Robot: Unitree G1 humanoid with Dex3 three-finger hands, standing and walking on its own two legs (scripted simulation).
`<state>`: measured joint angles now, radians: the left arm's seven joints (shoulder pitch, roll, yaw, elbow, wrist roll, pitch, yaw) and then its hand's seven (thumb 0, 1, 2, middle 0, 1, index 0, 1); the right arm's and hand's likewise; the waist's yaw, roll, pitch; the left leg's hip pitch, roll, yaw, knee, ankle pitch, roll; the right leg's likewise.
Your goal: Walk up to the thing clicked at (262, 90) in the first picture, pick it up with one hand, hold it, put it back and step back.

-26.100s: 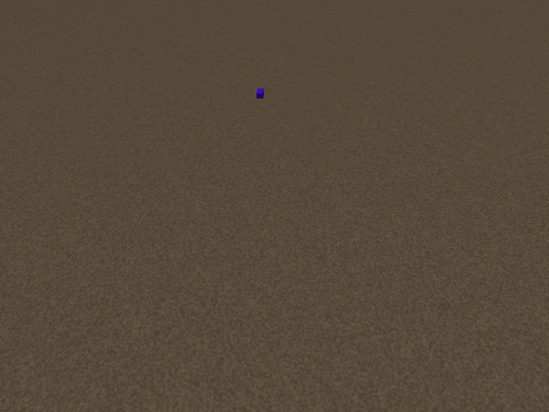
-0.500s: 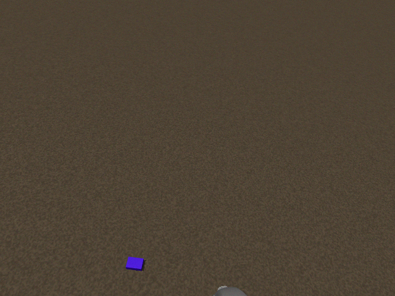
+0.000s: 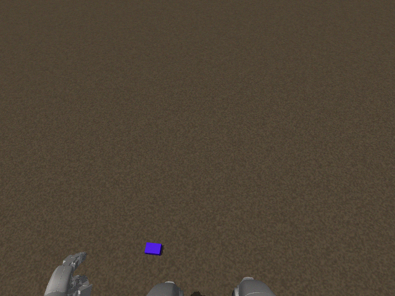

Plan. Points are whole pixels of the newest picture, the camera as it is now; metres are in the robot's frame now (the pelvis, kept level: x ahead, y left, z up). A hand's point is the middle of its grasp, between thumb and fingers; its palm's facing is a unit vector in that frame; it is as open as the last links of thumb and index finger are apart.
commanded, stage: walk up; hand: left
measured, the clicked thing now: (153, 248) +0.39 +0.24 -0.74
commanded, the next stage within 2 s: stand in 0.98 s
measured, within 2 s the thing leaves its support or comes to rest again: neither
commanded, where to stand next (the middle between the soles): +0.00 +0.01 m, yaw -2 degrees
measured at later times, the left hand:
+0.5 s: hand out of the picture +0.05 +0.29 -0.14, palm faces -0.09 -0.93 -0.36, open 7.4 cm
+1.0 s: hand out of the picture +0.08 +0.30 -0.12, palm faces +0.05 -0.87 -0.50, open 7.4 cm
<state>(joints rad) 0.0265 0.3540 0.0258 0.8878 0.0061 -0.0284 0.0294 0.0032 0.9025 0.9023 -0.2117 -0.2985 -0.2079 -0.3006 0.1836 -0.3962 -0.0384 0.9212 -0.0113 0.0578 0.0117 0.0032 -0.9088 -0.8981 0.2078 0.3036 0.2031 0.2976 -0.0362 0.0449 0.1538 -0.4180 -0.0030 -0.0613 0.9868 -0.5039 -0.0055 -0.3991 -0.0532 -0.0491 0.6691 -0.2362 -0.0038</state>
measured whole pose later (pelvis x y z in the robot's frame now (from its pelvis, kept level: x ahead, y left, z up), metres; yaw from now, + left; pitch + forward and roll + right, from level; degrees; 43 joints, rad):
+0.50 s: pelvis +0.00 +0.01 +0.01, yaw -2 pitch -3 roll +0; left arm 0.27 0.45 0.06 1.00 0.02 0.00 -0.05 0.01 0.91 0.90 -0.21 -0.30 -0.20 -0.30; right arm 0.32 -0.41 -0.06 0.89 -0.03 -0.06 0.02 0.00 -0.90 -0.90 0.21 0.30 0.21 0.30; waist -0.02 -0.04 0.08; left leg -0.18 0.07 0.04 0.56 -0.34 0.00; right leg -0.38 -0.03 0.01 0.81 -0.44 -0.01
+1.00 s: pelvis -0.01 +0.00 -0.01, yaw +3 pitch -3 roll +2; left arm 0.16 0.43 0.05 0.87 0.02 -0.02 0.02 0.00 0.90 0.90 -0.21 -0.30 -0.21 -0.30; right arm 0.23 -0.41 -0.06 0.93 -0.02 0.05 0.03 0.00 -0.91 -0.90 0.21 0.30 0.20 0.30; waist 0.01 0.03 0.12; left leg -0.31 0.00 -0.01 0.74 -0.39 -0.02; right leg -0.43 -0.12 -0.05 0.79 -0.31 0.01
